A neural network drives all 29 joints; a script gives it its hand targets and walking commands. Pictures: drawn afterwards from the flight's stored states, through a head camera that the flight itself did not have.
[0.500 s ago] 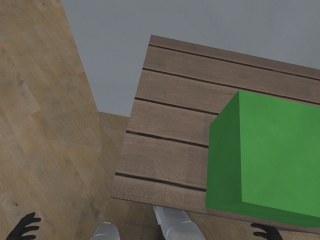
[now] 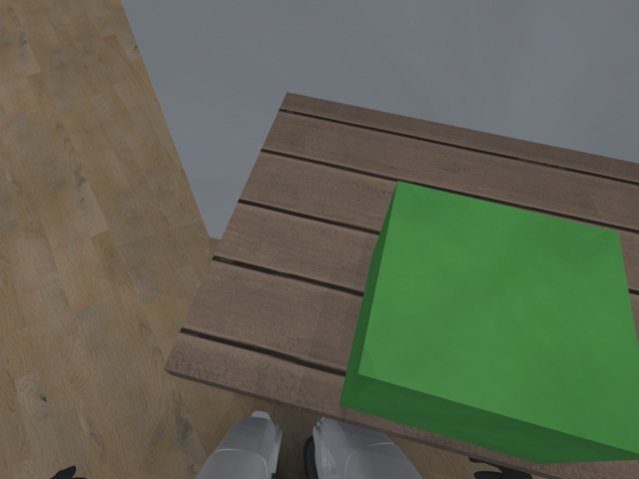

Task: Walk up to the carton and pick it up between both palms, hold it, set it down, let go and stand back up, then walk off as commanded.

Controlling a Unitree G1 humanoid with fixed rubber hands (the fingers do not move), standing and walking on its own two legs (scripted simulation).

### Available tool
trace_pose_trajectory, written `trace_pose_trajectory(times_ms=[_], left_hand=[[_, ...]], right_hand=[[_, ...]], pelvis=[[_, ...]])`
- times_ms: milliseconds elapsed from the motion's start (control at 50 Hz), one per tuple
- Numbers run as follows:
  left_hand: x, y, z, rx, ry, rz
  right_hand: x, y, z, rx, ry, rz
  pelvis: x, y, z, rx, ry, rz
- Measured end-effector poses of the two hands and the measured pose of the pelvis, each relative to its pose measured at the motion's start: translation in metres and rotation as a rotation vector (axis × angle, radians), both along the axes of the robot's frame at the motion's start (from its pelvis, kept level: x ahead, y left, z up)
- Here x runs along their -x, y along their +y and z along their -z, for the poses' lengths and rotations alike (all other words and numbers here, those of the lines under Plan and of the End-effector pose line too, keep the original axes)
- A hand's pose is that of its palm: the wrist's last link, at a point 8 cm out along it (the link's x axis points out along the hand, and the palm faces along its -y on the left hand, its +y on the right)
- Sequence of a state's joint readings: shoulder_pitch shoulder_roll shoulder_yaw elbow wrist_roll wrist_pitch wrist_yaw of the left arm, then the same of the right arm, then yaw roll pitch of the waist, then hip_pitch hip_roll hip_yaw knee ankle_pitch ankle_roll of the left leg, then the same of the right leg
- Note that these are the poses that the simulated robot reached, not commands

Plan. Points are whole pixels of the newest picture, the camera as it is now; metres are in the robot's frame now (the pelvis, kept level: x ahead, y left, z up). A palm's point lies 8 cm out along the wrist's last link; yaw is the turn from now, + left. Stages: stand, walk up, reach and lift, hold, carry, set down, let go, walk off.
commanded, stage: walk off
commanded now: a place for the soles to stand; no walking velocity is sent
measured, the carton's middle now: (469, 324) +0.28 -0.17 +0.04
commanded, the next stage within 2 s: stand in 2.00 s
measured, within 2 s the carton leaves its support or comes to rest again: neither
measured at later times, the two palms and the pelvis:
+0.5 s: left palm out of the picture -0.10 +0.39 -0.15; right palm out of the picture -0.11 -0.19 -0.12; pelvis -0.21 +0.09 -0.03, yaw +3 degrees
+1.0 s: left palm out of the picture -0.41 +0.51 -0.13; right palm out of the picture -0.31 -0.11 -0.09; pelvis -0.39 +0.19 -0.01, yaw -1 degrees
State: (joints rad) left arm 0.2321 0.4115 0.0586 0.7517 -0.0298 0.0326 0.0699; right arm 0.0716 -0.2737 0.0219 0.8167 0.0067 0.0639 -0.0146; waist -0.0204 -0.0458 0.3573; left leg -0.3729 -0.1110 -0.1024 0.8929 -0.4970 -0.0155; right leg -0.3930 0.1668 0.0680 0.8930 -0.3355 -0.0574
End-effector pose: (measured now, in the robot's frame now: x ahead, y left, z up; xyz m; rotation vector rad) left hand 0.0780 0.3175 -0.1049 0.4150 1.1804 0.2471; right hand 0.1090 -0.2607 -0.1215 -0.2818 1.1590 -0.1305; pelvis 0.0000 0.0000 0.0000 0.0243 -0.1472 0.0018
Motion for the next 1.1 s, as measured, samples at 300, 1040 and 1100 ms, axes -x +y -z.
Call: trace_pose_trajectory(times_ms=[300,1040,1100], left_hand=[[0.079,0.020,0.012,0.051,-0.136,0.003],[0.495,0.202,0.036,0.112,0.083,-0.225],[0.480,0.213,0.050,0.157,0.028,-0.201]], right_hand=[[0.092,0.009,-0.005,0.033,-0.103,0.087],[0.434,0.155,-0.032,0.197,-0.126,0.157],[0.465,0.166,-0.040,0.244,-0.126,0.175]], pelvis=[[0.097,0.029,0.015,0.026,-0.097,0.004],[0.400,0.200,0.012,0.138,-0.029,0.033],[0.414,0.218,0.016,0.158,0.037,0.039]])
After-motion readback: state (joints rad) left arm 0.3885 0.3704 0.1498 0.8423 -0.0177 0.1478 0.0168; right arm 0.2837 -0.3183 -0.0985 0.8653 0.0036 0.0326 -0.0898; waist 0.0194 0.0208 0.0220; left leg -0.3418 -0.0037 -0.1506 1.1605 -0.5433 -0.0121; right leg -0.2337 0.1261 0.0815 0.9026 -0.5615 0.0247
